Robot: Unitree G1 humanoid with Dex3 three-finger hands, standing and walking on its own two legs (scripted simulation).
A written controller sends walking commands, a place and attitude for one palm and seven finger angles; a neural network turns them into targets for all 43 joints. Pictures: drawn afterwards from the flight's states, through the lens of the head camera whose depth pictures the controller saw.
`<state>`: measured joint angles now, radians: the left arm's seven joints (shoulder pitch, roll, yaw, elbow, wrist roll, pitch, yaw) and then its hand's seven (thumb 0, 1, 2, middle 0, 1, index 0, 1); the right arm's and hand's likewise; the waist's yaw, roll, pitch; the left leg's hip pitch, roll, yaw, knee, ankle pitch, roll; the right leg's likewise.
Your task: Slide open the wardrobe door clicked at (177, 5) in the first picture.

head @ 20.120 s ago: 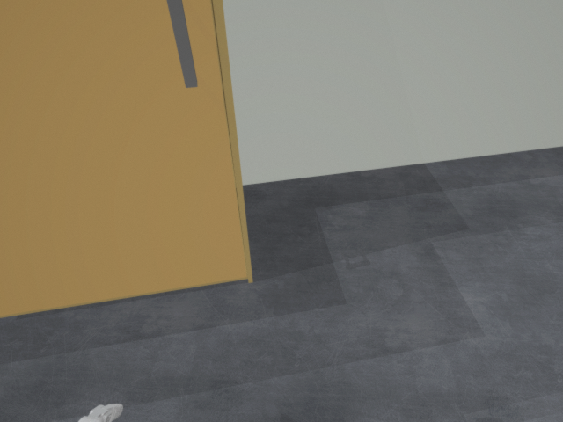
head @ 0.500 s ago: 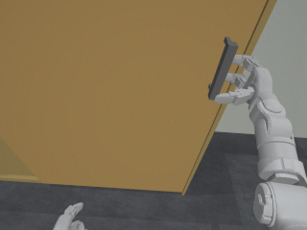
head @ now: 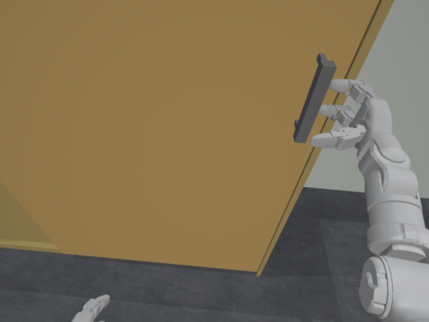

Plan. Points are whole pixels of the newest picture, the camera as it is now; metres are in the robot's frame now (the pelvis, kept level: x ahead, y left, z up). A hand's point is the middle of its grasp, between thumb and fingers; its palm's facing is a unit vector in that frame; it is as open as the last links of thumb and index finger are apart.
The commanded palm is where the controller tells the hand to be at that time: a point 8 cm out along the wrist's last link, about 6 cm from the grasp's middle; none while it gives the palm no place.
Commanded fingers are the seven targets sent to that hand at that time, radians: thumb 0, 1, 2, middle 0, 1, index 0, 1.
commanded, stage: slide the fingers in behind the handle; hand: right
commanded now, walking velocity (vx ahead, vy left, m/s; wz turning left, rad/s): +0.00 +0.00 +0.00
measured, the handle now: (310, 100) +0.48 -0.13 +0.21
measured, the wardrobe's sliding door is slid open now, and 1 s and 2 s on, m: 0.00 0.00 0.00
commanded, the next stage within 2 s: grip the handle and tug to test in 1.56 s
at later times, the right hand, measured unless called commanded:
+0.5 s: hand (313, 111) +0.43 -0.12 +0.22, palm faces -0.02 +1.00 +0.03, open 13.9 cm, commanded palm +0.41 -0.18 +0.21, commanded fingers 0.00 0.50 -0.30 0.30 1.20 0.30 1.20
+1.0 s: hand (301, 115) +0.43 -0.10 +0.21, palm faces +0.01 +1.00 +0.01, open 13.8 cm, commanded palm +0.40 -0.16 +0.21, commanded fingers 0.00 0.50 -0.30 0.30 1.20 0.30 1.20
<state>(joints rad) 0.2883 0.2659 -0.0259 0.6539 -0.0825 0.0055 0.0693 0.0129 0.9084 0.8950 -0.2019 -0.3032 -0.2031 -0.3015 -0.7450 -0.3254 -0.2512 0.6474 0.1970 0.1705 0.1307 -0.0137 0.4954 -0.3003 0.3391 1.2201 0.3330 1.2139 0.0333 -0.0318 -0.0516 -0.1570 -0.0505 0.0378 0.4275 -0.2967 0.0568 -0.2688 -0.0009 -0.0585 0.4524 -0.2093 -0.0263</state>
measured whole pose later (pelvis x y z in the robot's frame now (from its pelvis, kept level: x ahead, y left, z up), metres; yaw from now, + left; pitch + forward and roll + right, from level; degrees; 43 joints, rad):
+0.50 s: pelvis -0.01 -0.01 +0.00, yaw -1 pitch +1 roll +0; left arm 0.25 0.23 -0.05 0.68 -0.06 -0.02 0.06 0.01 0.91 0.89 -0.20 -0.30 -0.20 -0.30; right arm -0.83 -0.21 -0.15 0.66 0.18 0.17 0.03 -0.01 0.50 -0.30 0.30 1.20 0.30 1.20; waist 0.03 -0.03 -0.03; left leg -0.16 -0.03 0.05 0.42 -0.28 0.04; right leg -0.27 0.02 -0.05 0.44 -0.19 -0.04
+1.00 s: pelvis -0.01 +0.00 +0.00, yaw -1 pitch +0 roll +0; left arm 0.26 0.24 -0.03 0.69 -0.06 -0.02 0.06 0.01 0.91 0.90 -0.20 -0.30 -0.20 -0.30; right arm -0.79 -0.20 -0.14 0.63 0.17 0.17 -0.01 -0.01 0.50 -0.30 0.32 1.21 0.32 1.22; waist 0.03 -0.04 -0.03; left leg -0.13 -0.05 0.05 0.40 -0.28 0.06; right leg -0.24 0.00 -0.05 0.42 -0.19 -0.02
